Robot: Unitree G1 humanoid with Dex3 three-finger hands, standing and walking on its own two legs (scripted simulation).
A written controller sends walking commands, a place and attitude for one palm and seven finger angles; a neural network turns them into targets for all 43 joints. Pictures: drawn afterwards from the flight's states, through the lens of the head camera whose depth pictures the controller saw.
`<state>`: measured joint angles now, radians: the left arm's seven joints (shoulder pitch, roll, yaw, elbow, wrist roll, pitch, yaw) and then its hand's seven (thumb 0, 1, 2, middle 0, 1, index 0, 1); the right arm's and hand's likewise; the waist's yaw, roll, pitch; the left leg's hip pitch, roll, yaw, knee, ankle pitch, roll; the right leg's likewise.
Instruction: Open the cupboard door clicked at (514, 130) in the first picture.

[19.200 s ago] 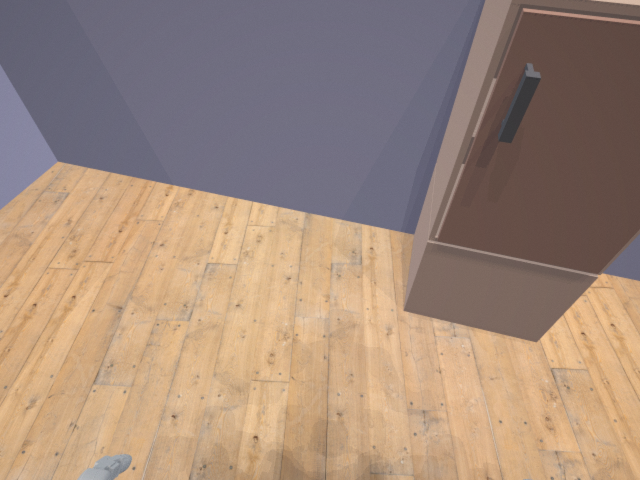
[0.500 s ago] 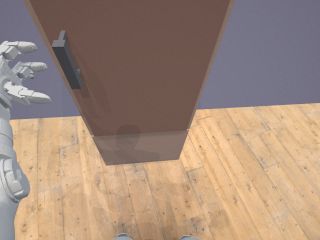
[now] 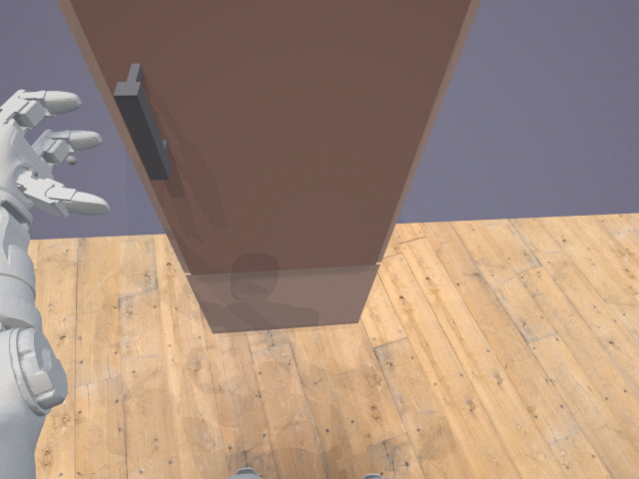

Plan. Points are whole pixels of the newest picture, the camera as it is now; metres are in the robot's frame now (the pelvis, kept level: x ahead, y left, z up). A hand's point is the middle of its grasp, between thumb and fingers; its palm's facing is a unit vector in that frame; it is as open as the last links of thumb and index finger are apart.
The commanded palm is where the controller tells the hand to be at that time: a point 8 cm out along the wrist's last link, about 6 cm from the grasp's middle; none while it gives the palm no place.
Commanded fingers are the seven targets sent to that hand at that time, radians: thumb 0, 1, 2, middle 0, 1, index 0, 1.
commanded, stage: move the hooked fingers beside the handle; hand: left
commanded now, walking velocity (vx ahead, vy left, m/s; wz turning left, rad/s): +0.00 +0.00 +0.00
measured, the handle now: (148, 124) +0.53 +0.21 +0.13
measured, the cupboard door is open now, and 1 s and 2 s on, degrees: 0 0 0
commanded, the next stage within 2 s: slide the fingers in behind the handle in 0.24 s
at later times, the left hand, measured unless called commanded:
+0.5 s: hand (85, 158) +0.46 +0.27 +0.13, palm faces +0.05 -1.00 +0.01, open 14.0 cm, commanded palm +0.43 +0.31 +0.13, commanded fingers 0.00 -0.50 0.30 -0.30 -1.20 -0.30 -1.20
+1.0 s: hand (117, 155) +0.46 +0.23 +0.13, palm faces +0.05 -1.00 +0.00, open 14.0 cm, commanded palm +0.44 +0.28 +0.13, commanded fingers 0.00 -0.50 0.30 -0.30 -1.20 -0.30 -1.20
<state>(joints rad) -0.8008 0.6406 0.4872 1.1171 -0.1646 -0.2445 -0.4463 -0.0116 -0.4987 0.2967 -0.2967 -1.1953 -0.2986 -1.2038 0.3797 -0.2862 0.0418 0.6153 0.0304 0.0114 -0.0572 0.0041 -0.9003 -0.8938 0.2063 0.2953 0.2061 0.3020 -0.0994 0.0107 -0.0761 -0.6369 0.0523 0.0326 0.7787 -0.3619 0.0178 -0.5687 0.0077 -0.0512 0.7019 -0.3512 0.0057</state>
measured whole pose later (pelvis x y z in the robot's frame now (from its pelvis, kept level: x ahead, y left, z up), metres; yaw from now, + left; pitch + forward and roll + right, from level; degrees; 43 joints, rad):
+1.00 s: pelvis +0.00 +0.00 +0.00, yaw +0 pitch +12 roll -2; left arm -0.79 0.53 0.41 1.04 -0.17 -0.24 -0.34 -0.01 -0.50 0.30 -0.30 -1.20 -0.30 -1.20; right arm 0.39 -0.28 0.03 0.63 0.03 0.01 -0.04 0.00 -0.90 -0.89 0.21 0.30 0.21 0.30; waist -0.10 0.02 -0.08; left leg -0.63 0.05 0.03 0.78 -0.37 0.01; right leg -0.56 0.01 -0.05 0.71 -0.36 0.00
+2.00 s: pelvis +0.00 -0.01 +0.00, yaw +0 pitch +11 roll -1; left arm -0.80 0.45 0.37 1.05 -0.14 -0.25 -0.23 -0.01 -0.50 0.30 -0.30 -1.20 -0.30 -1.20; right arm 0.39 -0.28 0.02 0.65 0.03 0.00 -0.04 0.01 -0.90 -0.89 0.20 0.30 0.20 0.30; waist -0.10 0.03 -0.08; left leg -0.60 0.05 0.03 0.76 -0.35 0.00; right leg -0.55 0.01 -0.05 0.71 -0.36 -0.01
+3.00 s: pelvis +0.01 -0.01 +0.00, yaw +0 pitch +11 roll -1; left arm -0.72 0.40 0.36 0.95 -0.15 -0.24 -0.18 0.01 0.71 0.79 -0.34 -1.34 -0.34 -1.35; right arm 0.38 -0.27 0.01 0.64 0.02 0.00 -0.03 0.01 -0.90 -0.89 0.20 0.30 0.20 0.30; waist -0.09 0.04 -0.08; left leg -0.57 0.06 0.04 0.75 -0.36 0.00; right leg -0.52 0.01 -0.04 0.70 -0.37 -0.01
